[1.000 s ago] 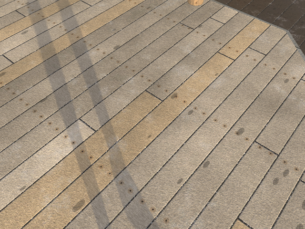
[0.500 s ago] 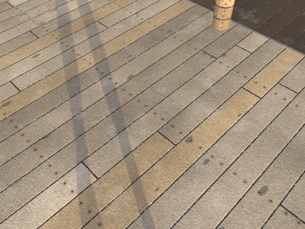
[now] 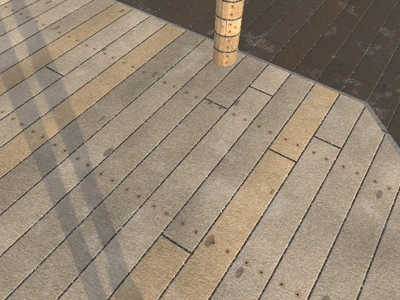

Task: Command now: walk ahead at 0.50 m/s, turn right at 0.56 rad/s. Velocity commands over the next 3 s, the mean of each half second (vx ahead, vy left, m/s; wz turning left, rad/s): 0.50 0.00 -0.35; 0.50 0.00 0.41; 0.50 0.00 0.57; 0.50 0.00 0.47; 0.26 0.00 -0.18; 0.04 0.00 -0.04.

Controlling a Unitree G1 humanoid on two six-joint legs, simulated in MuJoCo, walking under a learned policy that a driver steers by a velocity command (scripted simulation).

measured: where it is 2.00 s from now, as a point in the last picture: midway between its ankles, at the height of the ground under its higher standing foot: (199, 174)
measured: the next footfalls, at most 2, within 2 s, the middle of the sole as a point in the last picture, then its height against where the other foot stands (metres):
right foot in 0.40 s outside the picture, level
left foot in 0.96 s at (209, 258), level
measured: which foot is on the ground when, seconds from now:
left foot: down 0.00-0.42, up 0.44-0.94, down 0.96-1.00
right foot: up 0.00-0.38, down 0.40-0.94, up 0.96-1.00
